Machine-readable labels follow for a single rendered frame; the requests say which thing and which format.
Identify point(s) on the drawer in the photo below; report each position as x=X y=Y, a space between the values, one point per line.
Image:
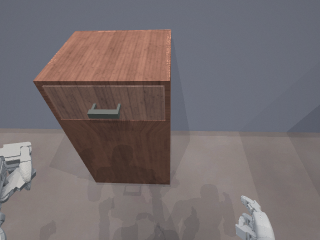
x=138 y=102

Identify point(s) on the robot left hand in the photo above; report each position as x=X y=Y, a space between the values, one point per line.
x=17 y=160

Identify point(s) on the robot right hand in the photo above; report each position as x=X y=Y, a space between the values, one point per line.
x=258 y=226

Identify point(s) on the handle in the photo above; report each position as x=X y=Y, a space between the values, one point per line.
x=104 y=113

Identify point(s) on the cabinet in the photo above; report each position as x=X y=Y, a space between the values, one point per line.
x=128 y=151

